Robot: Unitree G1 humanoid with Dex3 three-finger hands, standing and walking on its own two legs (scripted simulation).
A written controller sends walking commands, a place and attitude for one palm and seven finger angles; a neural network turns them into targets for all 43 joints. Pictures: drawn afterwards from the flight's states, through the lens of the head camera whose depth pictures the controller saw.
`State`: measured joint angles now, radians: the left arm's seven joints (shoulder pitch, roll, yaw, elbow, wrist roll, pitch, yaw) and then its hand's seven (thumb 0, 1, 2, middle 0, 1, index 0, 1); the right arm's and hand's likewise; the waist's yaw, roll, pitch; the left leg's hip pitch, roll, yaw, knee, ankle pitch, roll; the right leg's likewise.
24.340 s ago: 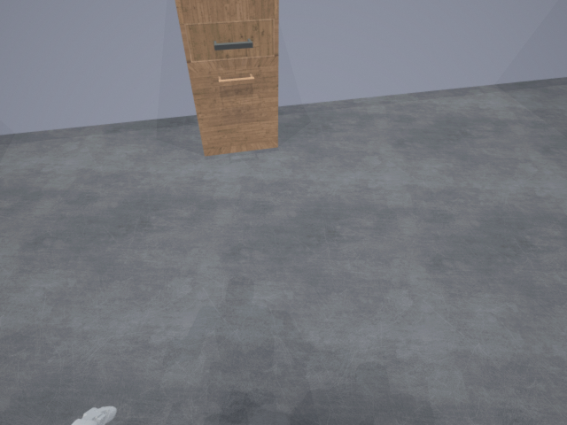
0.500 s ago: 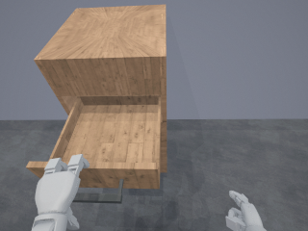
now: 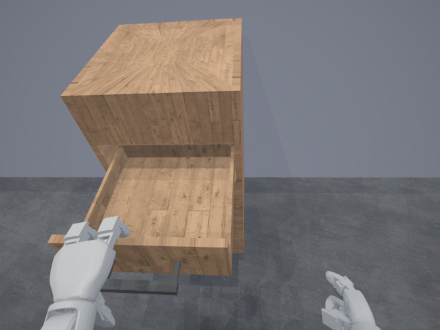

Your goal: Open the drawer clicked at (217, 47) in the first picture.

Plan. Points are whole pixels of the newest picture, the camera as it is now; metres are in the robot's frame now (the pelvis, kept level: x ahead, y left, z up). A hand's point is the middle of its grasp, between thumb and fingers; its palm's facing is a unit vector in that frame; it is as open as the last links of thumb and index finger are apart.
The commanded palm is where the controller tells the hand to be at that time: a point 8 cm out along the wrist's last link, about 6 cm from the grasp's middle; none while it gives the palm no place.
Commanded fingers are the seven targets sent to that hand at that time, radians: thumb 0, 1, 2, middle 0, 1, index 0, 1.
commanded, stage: draw the hand back to the body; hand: left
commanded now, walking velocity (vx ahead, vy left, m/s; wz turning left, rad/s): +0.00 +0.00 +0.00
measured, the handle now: (141, 276) +0.25 +0.22 -0.11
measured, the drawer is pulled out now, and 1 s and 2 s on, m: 0.30 0.30 0.30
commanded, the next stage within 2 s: step back with the hand held close in 1.70 s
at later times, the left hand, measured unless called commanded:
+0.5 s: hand (85, 272) +0.19 +0.24 +0.07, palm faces +0.01 -0.10 -0.99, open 13.9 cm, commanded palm +0.17 +0.24 +0.12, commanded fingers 0.00 -0.50 0.30 -0.30 -1.20 -0.30 -1.20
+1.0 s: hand (78, 234) +0.21 +0.22 +0.15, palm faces +0.34 -0.86 -0.39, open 12.9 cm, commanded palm +0.16 +0.27 +0.17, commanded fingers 0.00 0.06 0.54 -0.26 -0.84 -0.26 -0.84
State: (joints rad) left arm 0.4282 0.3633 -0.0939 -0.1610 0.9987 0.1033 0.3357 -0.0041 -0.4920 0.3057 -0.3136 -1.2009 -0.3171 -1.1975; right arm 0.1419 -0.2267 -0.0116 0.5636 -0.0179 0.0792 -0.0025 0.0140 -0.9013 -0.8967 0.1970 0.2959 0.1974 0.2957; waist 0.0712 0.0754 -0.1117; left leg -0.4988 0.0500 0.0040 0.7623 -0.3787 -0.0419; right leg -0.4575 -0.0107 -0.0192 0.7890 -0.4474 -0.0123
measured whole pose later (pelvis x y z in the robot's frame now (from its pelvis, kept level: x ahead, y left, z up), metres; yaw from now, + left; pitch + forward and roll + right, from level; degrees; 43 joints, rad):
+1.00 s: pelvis +0.02 +0.01 +0.02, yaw +1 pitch -2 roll +0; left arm 0.55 0.30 0.15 -0.46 0.00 -0.06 0.15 -0.01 -0.25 0.41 -0.29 -1.04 -0.29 -1.04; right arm 0.23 -0.19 0.05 0.58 0.01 -0.16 -0.10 0.02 -0.90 -0.90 0.20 0.30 0.20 0.30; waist 0.04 0.04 -0.02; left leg -0.18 0.03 -0.01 0.53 -0.32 -0.04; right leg -0.12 -0.02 -0.04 0.53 -0.38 0.00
